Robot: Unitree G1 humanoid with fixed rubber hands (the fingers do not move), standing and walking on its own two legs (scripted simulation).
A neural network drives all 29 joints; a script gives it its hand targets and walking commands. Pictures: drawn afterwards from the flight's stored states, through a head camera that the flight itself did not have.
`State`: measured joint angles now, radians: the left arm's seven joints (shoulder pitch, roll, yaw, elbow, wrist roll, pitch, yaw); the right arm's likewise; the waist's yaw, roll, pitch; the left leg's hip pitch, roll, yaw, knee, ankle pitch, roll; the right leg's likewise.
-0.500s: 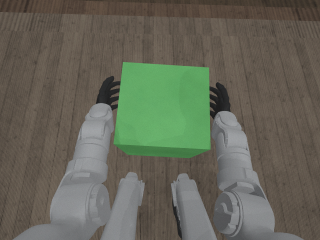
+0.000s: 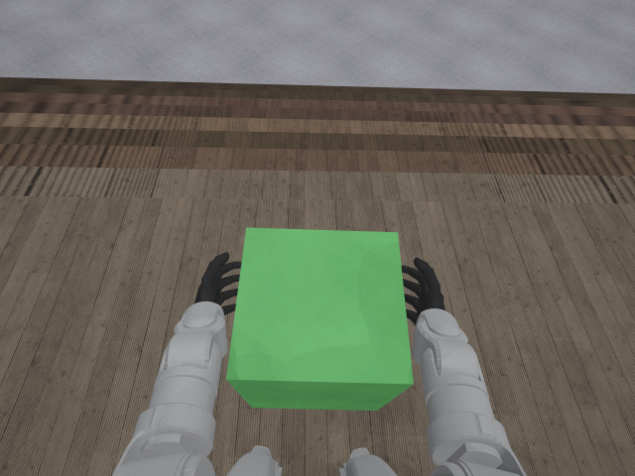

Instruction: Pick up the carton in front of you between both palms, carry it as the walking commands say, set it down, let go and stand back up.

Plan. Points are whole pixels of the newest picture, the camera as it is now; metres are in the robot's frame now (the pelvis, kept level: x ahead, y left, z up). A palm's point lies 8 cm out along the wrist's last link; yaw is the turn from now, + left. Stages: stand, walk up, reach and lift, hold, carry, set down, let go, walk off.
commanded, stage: reach and lift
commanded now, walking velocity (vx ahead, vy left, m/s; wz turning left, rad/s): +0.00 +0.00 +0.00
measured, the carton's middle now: (318, 328) +0.33 +0.00 -0.10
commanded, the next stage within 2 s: hold in 1.34 s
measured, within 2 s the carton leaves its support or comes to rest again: neither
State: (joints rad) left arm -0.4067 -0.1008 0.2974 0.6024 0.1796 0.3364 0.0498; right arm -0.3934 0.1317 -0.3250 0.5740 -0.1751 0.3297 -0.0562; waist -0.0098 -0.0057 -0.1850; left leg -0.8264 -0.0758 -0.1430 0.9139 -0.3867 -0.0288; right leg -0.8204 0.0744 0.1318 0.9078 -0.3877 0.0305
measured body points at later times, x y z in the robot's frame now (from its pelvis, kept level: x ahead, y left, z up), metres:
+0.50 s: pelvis +0.01 +0.00 +0.05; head -0.03 +0.00 +0.50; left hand +0.31 +0.15 +0.06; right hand +0.31 -0.15 +0.07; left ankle +0.03 +0.13 -0.68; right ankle +0.03 -0.13 -0.68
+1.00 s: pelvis +0.02 +0.00 +0.06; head -0.01 +0.00 +0.51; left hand +0.32 +0.15 +0.07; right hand +0.32 -0.15 +0.08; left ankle +0.03 +0.13 -0.68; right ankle +0.03 -0.13 -0.68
